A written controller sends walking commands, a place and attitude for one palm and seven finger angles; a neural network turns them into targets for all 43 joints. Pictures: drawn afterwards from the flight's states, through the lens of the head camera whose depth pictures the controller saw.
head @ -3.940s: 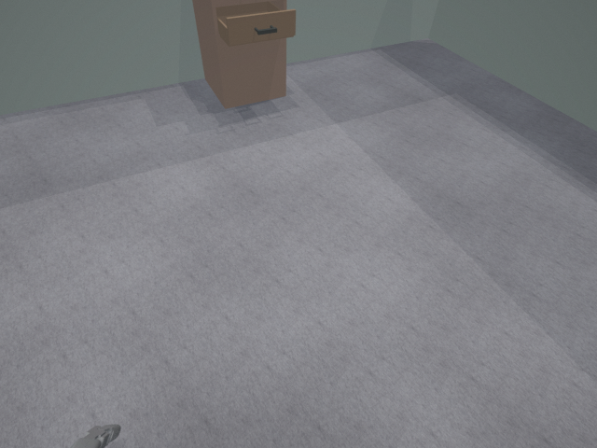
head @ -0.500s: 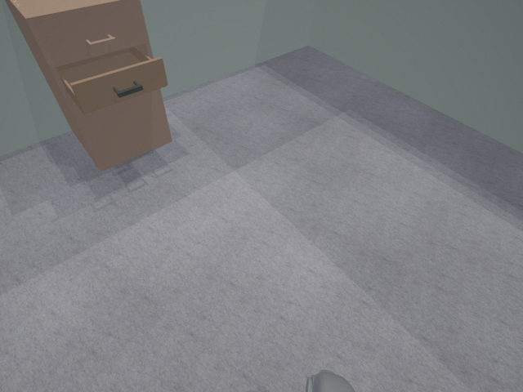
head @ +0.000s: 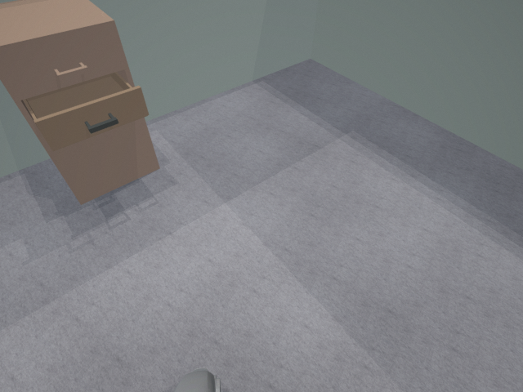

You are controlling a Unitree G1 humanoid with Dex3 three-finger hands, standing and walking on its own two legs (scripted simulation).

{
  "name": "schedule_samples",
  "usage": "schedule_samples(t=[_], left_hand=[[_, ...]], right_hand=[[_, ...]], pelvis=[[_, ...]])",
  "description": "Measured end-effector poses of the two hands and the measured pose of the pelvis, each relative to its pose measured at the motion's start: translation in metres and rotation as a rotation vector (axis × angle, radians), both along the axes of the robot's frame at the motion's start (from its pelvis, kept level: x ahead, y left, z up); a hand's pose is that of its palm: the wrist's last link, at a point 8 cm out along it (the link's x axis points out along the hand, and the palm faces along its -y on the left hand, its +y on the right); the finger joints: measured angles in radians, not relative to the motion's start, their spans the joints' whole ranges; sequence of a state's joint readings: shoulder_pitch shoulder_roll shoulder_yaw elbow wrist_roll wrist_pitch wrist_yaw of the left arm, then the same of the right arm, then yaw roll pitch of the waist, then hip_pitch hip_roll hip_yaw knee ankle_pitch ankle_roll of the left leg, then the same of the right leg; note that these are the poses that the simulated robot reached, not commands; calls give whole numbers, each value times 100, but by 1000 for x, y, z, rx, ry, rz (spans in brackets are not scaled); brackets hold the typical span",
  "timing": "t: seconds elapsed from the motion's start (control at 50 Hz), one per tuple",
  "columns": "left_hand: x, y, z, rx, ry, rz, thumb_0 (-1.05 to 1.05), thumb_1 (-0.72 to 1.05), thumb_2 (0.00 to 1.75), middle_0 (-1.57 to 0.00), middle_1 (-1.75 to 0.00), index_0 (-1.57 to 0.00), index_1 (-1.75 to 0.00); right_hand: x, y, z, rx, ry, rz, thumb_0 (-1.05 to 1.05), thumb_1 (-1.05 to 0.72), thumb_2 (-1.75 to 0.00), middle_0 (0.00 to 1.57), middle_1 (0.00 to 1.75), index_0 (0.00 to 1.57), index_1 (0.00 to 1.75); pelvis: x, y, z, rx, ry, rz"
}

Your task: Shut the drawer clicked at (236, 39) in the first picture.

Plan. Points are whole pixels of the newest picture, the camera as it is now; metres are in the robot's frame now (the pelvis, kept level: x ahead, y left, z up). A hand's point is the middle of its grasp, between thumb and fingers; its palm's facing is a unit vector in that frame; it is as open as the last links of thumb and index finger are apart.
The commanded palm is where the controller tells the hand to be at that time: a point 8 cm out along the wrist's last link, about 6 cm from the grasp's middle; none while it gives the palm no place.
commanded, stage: walk to a spot facing it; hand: left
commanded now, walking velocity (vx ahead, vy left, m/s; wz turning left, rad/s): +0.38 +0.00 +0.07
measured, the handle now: (101, 122) +1.03 +0.67 -0.25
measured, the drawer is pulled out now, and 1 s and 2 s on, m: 0.17 0.17 0.17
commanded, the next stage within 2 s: turn to face it in 1.14 s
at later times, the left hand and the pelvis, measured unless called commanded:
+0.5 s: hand (148, 319) +0.28 +0.24 -0.17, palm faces +0.05 -0.98 -0.18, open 7.4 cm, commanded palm none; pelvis +0.22 +0.06 +0.00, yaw -1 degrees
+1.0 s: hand (201, 242) +0.47 +0.17 -0.17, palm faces +0.04 -0.98 -0.21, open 7.2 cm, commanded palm none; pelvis +0.44 -0.01 +0.00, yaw +0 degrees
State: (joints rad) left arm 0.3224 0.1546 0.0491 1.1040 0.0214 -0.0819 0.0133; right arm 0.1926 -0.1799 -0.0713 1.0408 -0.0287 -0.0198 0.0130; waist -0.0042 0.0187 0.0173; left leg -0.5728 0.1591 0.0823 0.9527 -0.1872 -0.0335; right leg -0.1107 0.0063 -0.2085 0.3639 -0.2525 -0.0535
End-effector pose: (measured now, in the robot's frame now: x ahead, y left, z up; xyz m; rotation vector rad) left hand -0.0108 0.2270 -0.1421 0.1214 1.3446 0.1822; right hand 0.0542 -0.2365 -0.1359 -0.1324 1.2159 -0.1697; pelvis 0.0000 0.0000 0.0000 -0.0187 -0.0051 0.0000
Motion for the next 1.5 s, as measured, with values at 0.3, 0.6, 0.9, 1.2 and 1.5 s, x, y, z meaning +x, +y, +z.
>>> schedule_samples(t=[0.3, 0.6, 0.9, 1.2, 1.5], left_hand=[[79, 42, -22, -77, 176, 73, 1, 91, 90, -20, -29, -20, -30], [370, 47, 8, 6, -165, -117, 1, 91, 90, -20, -29, -19, -30], [480, -11, 7, 39, -171, -89, -2, 95, 90, -21, -30, -20, -30], [450, -1, -22, -72, 138, 143, 0, 91, 90, -20, -29, -20, -30], [627, 73, -4, 16, -102, 164, 1, 91, 90, -20, -29, -20, -30]], right_hand=[[176, 72, 3, -21, -113, 86, -1, -91, -90, 20, 30, 20, 30], [136, 59, -6, 22, 246, -132, -1, -92, -90, 20, 30, 20, 30], [308, 2, -19, 55, 192, -112, 0, -91, -90, 20, 30, 20, 30], [587, 32, 3, -29, -64, 175, 0, -91, -90, 20, 30, 20, 30], [633, 58, 8, -67, 39, 176, -2, -94, -90, 21, 30, 21, 30]], pelvis=[[136, 57, -11, -2, -35, 8], [264, 41, -2, 37, -20, -42], [396, -17, -6, 15, -25, -34], [525, 22, -13, -22, -12, 84], [603, 54, -1, 4, -14, 174]])
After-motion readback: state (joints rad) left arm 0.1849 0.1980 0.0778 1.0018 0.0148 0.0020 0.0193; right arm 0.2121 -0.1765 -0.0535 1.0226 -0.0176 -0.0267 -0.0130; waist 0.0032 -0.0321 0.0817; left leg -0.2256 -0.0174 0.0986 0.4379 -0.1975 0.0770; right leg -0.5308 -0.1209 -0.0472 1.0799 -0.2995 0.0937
